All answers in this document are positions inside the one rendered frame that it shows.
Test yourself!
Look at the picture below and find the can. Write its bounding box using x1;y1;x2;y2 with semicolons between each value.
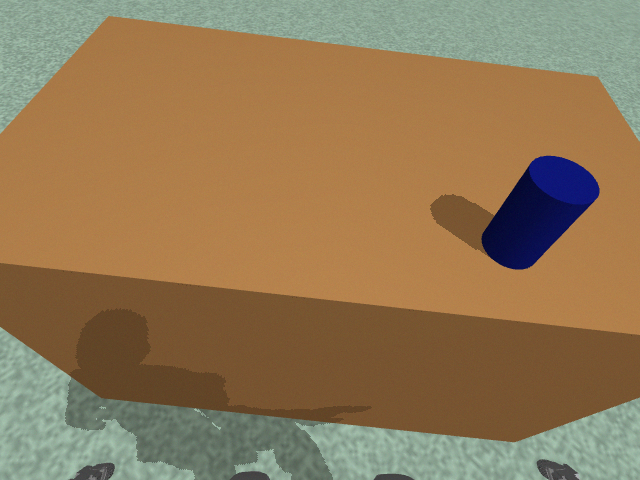
482;156;599;270

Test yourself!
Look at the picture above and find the left robot hand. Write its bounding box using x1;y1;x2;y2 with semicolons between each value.
69;463;115;480

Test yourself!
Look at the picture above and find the right robot hand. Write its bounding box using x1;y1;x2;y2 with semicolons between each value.
537;459;580;480

